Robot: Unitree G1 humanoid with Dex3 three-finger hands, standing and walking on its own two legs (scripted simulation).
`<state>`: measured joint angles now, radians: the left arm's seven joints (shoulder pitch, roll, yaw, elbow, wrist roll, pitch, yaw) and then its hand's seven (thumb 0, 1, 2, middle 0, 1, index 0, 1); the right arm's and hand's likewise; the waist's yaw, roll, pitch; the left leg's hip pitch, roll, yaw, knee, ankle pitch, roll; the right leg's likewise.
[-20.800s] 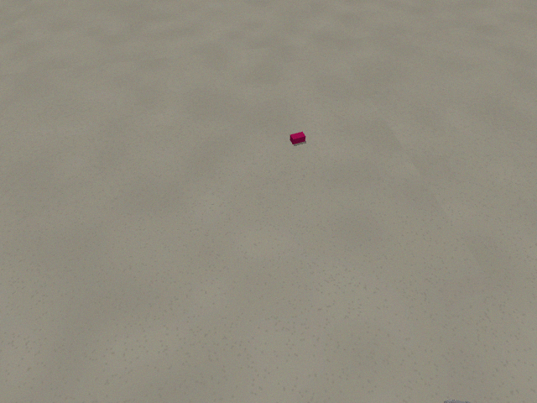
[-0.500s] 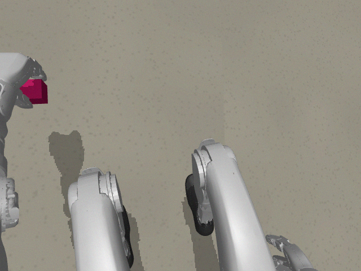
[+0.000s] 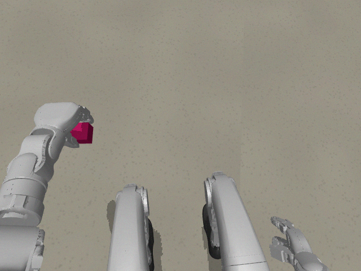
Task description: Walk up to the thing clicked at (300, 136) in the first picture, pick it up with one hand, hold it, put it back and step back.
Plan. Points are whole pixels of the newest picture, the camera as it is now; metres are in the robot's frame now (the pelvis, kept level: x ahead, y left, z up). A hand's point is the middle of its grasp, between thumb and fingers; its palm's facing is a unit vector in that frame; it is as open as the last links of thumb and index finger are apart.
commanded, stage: lift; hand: left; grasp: from above
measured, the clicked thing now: (74, 133) +0.44 +0.25 -0.12
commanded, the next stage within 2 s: hold in 0.78 s
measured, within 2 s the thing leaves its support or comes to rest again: neither
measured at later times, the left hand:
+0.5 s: hand (42, 126) +0.37 +0.22 +0.09, palm faces -0.46 -0.03 -0.89, open 7.3 cm
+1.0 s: hand (16, 93) +0.39 +0.21 +0.16, palm faces -0.49 -0.03 -0.87, open 7.3 cm
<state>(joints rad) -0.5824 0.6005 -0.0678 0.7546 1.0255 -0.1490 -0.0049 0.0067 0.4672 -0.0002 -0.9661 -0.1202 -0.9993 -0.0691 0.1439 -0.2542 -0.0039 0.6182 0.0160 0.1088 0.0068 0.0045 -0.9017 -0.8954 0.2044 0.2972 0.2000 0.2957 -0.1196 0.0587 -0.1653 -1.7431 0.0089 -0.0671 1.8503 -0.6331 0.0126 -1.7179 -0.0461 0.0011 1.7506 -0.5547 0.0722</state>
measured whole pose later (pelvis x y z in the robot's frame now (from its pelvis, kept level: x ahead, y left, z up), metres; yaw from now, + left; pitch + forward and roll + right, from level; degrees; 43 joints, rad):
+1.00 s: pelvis +0.07 -0.01 +0.23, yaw +0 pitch +10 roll -1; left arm -0.32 0.43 -0.18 0.77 1.02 -0.09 0.03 0.01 0.49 0.04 -0.87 -0.26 -0.93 -0.16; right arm 0.24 -0.24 -0.04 0.71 0.05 0.04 -0.06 0.01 -0.90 -0.89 0.20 0.30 0.20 0.30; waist -0.05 0.04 -0.08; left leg -0.62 0.04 0.01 0.86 -0.41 -0.01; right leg -0.64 -0.03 0.02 0.81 -0.34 0.05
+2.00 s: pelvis +0.07 -0.02 +0.25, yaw +0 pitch +4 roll +1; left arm -0.22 0.43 -0.18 0.58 1.00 -0.10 -0.09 0.01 0.48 0.01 -0.90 -0.25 -0.97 -0.12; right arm 0.20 -0.25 -0.04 0.67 0.06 0.07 -0.08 0.01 -0.91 -0.90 0.20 0.30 0.20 0.30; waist -0.01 0.06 -0.04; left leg -0.40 0.03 0.04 0.66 -0.33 -0.02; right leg -0.45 -0.04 0.04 0.66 -0.28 0.04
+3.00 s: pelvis +0.09 -0.02 +0.26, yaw -1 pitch +2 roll +0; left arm -0.21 0.43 -0.18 0.58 1.00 -0.11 -0.09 0.01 0.47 0.05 -0.89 -0.26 -0.95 -0.15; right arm 0.19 -0.25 -0.04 0.67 0.08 0.10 -0.09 0.01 -0.91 -0.89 0.20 0.30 0.20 0.30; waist 0.00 0.05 -0.02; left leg -0.28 0.03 0.04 0.53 -0.29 -0.02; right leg -0.34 -0.04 0.04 0.55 -0.25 0.04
